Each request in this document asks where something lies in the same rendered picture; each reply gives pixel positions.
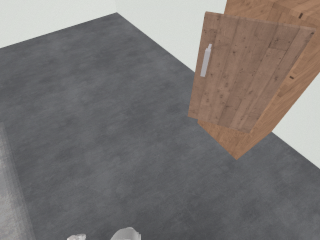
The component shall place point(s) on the robot left thigh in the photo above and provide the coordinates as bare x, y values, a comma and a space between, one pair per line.
126, 234

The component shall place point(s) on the handle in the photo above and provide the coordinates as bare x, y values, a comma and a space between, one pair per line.
205, 61

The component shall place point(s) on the cupboard door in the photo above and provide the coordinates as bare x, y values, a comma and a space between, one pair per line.
249, 60

